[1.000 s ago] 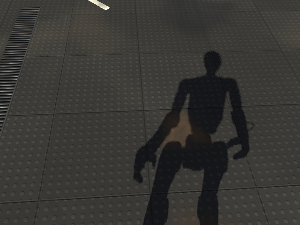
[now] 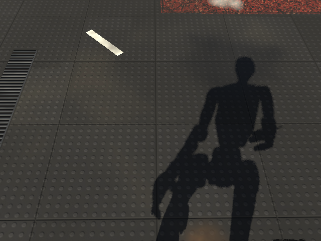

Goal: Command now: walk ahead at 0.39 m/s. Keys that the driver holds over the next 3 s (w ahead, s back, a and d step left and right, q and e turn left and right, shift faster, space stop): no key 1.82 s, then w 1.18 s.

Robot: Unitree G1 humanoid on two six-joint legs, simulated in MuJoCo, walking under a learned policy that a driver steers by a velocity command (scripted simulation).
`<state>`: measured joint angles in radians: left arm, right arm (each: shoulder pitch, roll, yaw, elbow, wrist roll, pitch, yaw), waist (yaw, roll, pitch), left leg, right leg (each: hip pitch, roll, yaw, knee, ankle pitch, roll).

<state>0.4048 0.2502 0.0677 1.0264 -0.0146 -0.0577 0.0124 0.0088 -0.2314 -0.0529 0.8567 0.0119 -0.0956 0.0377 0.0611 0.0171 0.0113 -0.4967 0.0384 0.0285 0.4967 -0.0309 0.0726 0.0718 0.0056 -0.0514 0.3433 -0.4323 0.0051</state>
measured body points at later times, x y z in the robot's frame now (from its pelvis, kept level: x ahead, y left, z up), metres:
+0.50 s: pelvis +0.14 +0.01 +0.02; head +0.15 +0.01 +0.46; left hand +0.24 +0.27 -0.12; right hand +0.23 -0.23 -0.13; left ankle +0.13 +0.11 -0.72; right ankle +0.19 -0.12 -0.72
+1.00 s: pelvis +0.17 +0.00 +0.01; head +0.18 +0.00 +0.46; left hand +0.24 +0.25 -0.13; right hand +0.20 -0.25 -0.14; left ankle +0.13 +0.11 -0.72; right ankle +0.19 -0.12 -0.72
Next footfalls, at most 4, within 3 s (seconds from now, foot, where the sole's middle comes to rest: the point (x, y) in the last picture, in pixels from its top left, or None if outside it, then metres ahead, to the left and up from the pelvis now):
0.42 right None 0.23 -0.12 -0.76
2.62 left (157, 194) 0.67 0.08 -0.76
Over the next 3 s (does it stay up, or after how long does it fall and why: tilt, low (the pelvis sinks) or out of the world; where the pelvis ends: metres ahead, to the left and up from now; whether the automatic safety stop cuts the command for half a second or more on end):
stays up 0.68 -0.01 0.02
